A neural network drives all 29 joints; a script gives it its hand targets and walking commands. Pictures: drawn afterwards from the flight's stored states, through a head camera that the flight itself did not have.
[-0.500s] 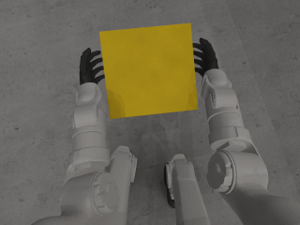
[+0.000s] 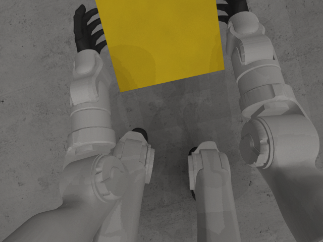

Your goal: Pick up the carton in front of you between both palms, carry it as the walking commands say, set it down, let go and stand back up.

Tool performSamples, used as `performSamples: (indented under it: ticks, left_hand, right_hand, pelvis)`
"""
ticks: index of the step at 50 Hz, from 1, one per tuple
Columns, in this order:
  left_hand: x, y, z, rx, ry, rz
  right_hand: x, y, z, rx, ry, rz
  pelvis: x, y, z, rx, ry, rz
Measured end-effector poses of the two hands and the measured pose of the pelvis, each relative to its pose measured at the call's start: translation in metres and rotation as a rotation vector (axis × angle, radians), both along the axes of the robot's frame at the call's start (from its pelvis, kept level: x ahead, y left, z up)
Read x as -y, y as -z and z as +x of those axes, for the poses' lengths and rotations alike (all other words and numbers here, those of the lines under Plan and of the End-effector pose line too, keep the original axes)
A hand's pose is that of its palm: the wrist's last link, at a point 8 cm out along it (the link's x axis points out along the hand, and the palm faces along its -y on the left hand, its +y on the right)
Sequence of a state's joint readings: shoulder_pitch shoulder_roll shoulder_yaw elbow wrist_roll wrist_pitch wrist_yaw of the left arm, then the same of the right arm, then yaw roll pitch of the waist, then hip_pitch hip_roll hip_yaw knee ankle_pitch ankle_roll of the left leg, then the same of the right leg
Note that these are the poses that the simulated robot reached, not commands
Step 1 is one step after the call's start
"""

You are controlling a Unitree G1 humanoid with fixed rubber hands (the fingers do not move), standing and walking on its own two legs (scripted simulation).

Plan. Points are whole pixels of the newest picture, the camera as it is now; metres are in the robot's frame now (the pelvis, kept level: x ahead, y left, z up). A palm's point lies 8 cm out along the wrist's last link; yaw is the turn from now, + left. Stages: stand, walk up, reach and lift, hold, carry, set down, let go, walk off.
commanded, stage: set down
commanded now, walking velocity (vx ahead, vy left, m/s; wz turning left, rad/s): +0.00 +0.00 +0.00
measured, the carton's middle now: (161, 37) +0.54 +0.05 -0.23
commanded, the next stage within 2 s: none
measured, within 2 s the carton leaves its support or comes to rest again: rests again in 0.94 s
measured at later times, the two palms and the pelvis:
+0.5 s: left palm (95, 50) +0.50 +0.21 -0.20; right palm (220, 20) +0.58 -0.08 -0.22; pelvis +0.01 -0.01 -0.05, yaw +2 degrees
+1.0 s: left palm (94, 51) +0.50 +0.22 -0.22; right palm (217, 23) +0.58 -0.08 -0.23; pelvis +0.01 +0.00 -0.06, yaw +2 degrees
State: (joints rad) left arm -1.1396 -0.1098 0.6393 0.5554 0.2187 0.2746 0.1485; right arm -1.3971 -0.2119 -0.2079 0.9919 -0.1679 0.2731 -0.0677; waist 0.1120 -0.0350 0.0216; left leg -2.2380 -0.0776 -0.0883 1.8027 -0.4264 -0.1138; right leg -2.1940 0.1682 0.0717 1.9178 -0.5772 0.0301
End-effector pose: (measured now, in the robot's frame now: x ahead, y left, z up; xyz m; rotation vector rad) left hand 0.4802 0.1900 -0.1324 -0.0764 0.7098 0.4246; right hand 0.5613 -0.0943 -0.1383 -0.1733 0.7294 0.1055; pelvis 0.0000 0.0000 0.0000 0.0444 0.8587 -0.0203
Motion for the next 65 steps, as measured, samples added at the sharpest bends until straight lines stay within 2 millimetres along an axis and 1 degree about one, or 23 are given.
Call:
performSamples:
  ticks: [8, 11, 14, 20, 27, 40, 48, 59, 65]
  left_hand:
    - [-0.002, 0.049, 0.005, -0.021, -0.011, -0.009]
    - [-0.006, 0.057, 0.013, -0.03, -0.001, -0.002]
    - [-0.011, 0.06, 0.016, -0.021, -0.01, 0.004]
    - [-0.013, 0.065, 0.016, -0.021, -0.018, -0.009]
    - [-0.016, 0.068, 0.015, -0.016, -0.007, -0.014]
    - [-0.022, 0.077, 0.015, -0.047, 0.022, -0.008]
    - [-0.026, 0.085, 0.017, -0.076, 0.031, -0.001]
    - [-0.023, 0.094, 0.025, -0.093, 0.059, -0.004]
    - [-0.023, 0.096, 0.025, -0.089, 0.064, -0.002]
  right_hand:
    - [-0.003, 0.052, 0.013, -0.019, -0.04, -0.015]
    - [-0.006, 0.068, 0.017, -0.027, -0.055, -0.016]
    - [-0.01, 0.076, 0.02, -0.021, -0.067, -0.007]
    - [-0.012, 0.08, 0.023, -0.029, -0.083, 0.0]
    - [-0.013, 0.08, 0.023, -0.029, -0.09, 0.013]
    - [-0.014, 0.086, 0.021, -0.031, -0.106, 0.045]
    - [-0.017, 0.093, 0.021, -0.027, -0.116, 0.069]
    - [-0.012, 0.104, 0.024, -0.02, -0.111, 0.077]
    - [-0.012, 0.107, 0.024, -0.011, -0.129, 0.082]
  pelvis:
    - [0.003, 0.029, -0.001, 0.024, 0.01, 0.019]
    - [0.005, 0.038, 0.0, 0.04, 0.009, 0.025]
    - [0.006, 0.043, 0.003, 0.063, 0.007, 0.03]
    - [0.008, 0.049, 0.008, 0.069, 0.007, 0.037]
    - [0.007, 0.054, 0.007, 0.084, 0.009, 0.036]
    - [0.004, 0.058, 0.006, 0.102, 0.009, 0.037]
    - [0.004, 0.06, 0.009, 0.104, 0.006, 0.041]
    - [0.004, 0.063, 0.013, 0.104, 0.008, 0.048]
    - [0.004, 0.066, 0.013, 0.111, 0.011, 0.051]
